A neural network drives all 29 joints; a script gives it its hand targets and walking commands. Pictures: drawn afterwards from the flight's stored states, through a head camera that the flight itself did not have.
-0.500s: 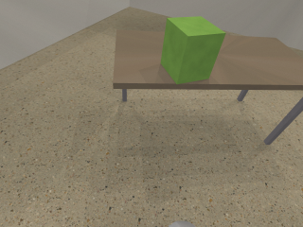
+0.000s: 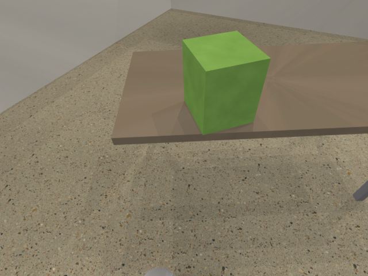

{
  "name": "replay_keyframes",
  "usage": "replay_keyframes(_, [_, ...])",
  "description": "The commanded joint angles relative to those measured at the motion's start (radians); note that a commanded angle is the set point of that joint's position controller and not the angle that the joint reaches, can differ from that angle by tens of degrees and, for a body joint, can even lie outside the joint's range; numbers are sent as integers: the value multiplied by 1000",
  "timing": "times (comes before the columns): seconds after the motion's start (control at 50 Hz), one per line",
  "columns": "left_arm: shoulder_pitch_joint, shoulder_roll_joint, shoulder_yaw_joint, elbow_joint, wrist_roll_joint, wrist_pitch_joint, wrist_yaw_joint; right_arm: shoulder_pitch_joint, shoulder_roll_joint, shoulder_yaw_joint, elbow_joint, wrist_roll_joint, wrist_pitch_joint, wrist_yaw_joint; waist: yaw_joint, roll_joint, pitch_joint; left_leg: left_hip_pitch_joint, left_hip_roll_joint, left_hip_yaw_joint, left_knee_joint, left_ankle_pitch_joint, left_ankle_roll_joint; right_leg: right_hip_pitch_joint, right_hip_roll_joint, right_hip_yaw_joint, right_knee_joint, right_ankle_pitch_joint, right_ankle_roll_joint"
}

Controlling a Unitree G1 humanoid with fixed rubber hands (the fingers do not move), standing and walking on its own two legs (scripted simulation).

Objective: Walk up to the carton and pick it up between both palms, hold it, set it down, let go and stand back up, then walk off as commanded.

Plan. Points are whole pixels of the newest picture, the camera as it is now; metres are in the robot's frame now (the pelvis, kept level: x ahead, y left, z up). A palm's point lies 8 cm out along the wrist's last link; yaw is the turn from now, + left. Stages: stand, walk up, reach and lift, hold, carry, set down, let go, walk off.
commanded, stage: walk up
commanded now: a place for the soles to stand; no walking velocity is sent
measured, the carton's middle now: (219, 83) +0.72 -0.09 +0.03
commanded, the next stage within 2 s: none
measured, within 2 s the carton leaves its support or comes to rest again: neither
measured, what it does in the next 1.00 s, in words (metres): walks ahead: left foot, then right foot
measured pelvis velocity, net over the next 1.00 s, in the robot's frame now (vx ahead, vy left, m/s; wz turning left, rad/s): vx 0.18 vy -0.07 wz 0.12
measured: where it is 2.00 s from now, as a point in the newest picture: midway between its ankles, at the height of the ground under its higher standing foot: outside the picture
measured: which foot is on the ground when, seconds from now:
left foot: up 0.00-0.10, down 0.12-1.00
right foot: down 0.00-0.14, up 0.16-0.38, down 0.40-1.00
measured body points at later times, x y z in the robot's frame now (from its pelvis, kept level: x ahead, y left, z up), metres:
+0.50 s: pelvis +0.18 -0.07 -0.01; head +0.21 -0.06 +0.44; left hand +0.31 +0.24 -0.11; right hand +0.26 -0.41 -0.10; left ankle +0.15 +0.09 -0.71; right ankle +0.27 -0.21 -0.71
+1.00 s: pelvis +0.18 -0.07 +0.02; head +0.20 -0.06 +0.47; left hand +0.26 +0.27 -0.10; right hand +0.31 -0.39 -0.09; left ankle +0.16 +0.09 -0.71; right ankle +0.27 -0.21 -0.71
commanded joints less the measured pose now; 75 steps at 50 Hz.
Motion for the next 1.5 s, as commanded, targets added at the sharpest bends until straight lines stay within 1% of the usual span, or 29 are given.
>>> replay_keyframes(0.0, [-27, 284, 106, -108, 9, -41, 24, 36, -199, -77, -72, -8, -39, 8, 17, -228, 17, -21, 54, -4, -264, 77, -7, -19, -324, 350, -383, -287, -210])
replay_keyframes(0.04, [-86, 258, 82, -115, -1, -39, 5, 53, -189, -79, -60, -13, -44, 15, -31, -220, 13, 180, 13, 69, -365, 207, 9, -161, -243, 196, -341, -301, -164])
replay_keyframes(0.08, [-70, 186, 63, -101, 6, -33, -4, 144, -207, -102, -28, -20, -61, -6, -89, -86, -43, 437, -48, 69, -460, 210, 27, -286, -183, 97, -87, -233, -126])
replay_keyframes(0.1, [-53, 166, 57, -94, 4, -32, -13, 242, -254, -124, -14, -29, -61, -18, -149, 87, -77, 523, 96, -237, -598, -26, 56, -402, -99, -1, 239, -125, -53])
replay_keyframes(0.12, [-61, 148, 63, -133, -8, -15, -15, 248, -307, -127, -24, -45, -68, -35, -129, 160, -44, 452, 313, -721, -834, -272, 164, -494, 17, 43, 424, -264, -14])
replay_keyframes(0.14, [-48, 241, 96, -153, 2, 4, -6, 201, -337, -131, -59, -34, -62, -53, -109, 87, -41, 399, 395, -809, -892, -449, 284, -482, -13, 162, 535, -285, -19])
replay_keyframes(0.16, [-71, 278, 98, -165, 7, 5, -5, 128, -313, -125, -70, -24, -64, -59, -83, 27, 12, 381, 394, -762, -855, -380, 317, -527, -47, 221, 577, -260, -7])
replay_keyframes(0.2, [-42, 236, 88, -128, 5, -9, -3, 125, -290, -115, -74, -39, -71, -58, -71, -17, 28, 360, 322, -553, -763, -59, 274, -507, -72, 199, 520, -233, -9])
replay_keyframes(0.26, [12, 227, 73, -83, -10, -16, 0, 18, -257, -91, -107, -12, -69, -44, -58, 182, -26, 271, 261, -271, -627, 472, 216, -333, -102, 175, 324, -155, 5])
replay_keyframes(0.3, [15, 158, 44, -35, -27, -24, 8, -40, -198, -59, -105, -11, -61, -40, -29, 154, -49, 159, 179, -88, -525, 834, 144, -113, -66, 84, 122, -25, 1])
replay_keyframes(0.32, [33, 192, 49, -5, -29, -22, 13, -86, -219, -65, -107, -9, -47, -32, -2, 180, -72, 76, 161, -88, -491, 807, 102, 40, -48, 59, 20, 66, 4])
replay_keyframes(0.36, [9, 229, 53, 21, -21, -27, 26, -50, -202, -43, -70, 30, -27, -25, 6, 74, -137, 62, 103, -36, -292, 674, 30, 213, -23, 61, -186, 340, -12])
replay_keyframes(0.38, [-4, 303, 59, 23, -21, -27, 33, -51, -160, -20, -76, 27, -23, -15, -2, -26, -192, 36, 70, 17, -248, 472, -3, 255, -126, 168, -181, 449, -36])
replay_keyframes(0.4, [-62, 340, 56, 3, -24, -26, 43, 23, -119, -6, -49, 23, -11, -15, -29, -115, -227, 26, 23, -1, -169, 105, -55, 204, -350, 474, -255, 418, -115])
replay_keyframes(0.42, [-87, 348, 60, -22, -36, -20, 51, 58, -221, -52, -17, 32, 25, -29, -5, -201, -227, 149, 4, -59, -134, -214, -26, 31, -401, 488, -260, 170, -210])
replay_keyframes(0.46, [-186, 296, 43, -13, -34, -10, 57, 16, -204, -35, 24, 33, 23, -33, -26, -170, -77, 149, 27, -39, -307, -55, -6, -18, -310, 334, -214, 258, -178])
replay_keyframes(0.5, [-207, 297, 26, 9, -46, -4, 53, -13, -241, -52, 68, 26, 17, -28, -34, -150, -65, 226, 66, -97, -452, 294, -12, -62, -235, 249, -142, 338, -78])
replay_keyframes(0.54, [-202, 295, 21, 49, -51, -3, 46, -69, -255, -47, 102, 26, 1, -29, -3, -105, -122, 175, 101, -156, -462, 451, -1, 51, -181, 175, -91, 376, -50])
replay_keyframes(0.66, [-270, 286, 13, 124, -43, -9, 44, -99, -189, -18, 205, 30, -4, -33, -19, -221, -271, 242, 33, -40, -387, 308, -28, 187, -267, 183, -138, 704, -146])
replay_keyframes(0.76, [-311, 257, 0, 185, -45, 0, 45, -161, -215, -28, 276, 19, 3, -22, -21, -69, -205, 303, 98, -91, -552, 513, -2, 91, -212, 129, -160, 405, -75])
replay_keyframes(0.84, [-340, 246, 1, 252, -57, 1, 35, -257, -206, -28, 310, 26, -1, -10, -8, -69, -142, 202, 110, -117, -675, 357, 13, 127, -158, 77, -212, 221, -41])
replay_keyframes(0.86, [-359, 254, 15, 266, -55, 1, 34, -282, -220, -30, 308, 23, -3, -11, -12, 15, -109, 165, 107, -132, -685, 305, 14, 123, -143, 81, -229, 199, -16])
replay_keyframes(0.92, [-344, 237, 2, 326, -58, -11, 31, -340, -213, -31, 329, 20, -11, -8, 2, -37, -143, 185, 111, -119, -716, 353, 23, 200, -148, 83, -265, 266, -26])
replay_keyframes(1.1, [-323, 225, 21, 384, -46, -26, 26, -348, -163, -38, 389, 25, -14, 0, -6, -11, -80, 182, 94, -89, -818, 93, 12, 119, -149, 120, -403, -79, -9])
replay_keyframes(1.14, [-324, 206, 23, 404, -50, -32, 27, -359, -150, -36, 383, 20, -24, 5, -11, 27, -65, 214, 92, -86, -826, 139, 4, 121, -163, 118, -397, 18, -18])
replay_keyframes(1.26, [-317, 224, 31, 406, -35, -32, 32, -317, -127, -37, 420, 10, -9, 5, -19, -139, -68, 252, 46, -39, -736, 180, -6, 49, -193, 152, -504, -184, -17])
replay_keyframes(1.36, [-297, 223, 33, 406, -49, -39, 34, -306, -122, -39, 419, 9, -23, 6, -12, -11, -115, 219, 72, -66, -795, 198, -12, 140, -175, 115, -449, -73, -14])
replay_keyframes(1.42, [-277, 218, 39, 410, -45, -37, 33, -303, -130, -37, 435, 10, -25, 8, 0, -101, -103, 220, 78, -69, -803, 186, -9, 150, -162, 106, -429, -30, -4])
replay_keyframes(1.48, [-285, 207, 37, 412, -45, -33, 36, -328, -127, -40, 422, 20, -27, 5, 4, -33, -122, 186, 79, -56, -807, 212, 4, 190, -152, 90, -393, 40, -3])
